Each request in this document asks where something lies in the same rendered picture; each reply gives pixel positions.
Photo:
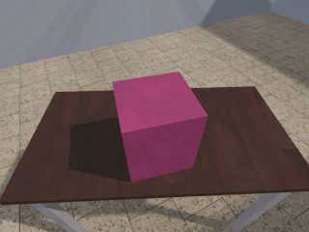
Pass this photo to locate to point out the table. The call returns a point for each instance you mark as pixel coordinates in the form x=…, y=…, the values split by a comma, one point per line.
x=77, y=154

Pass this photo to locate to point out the carton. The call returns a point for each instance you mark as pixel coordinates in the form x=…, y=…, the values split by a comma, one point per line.
x=161, y=123

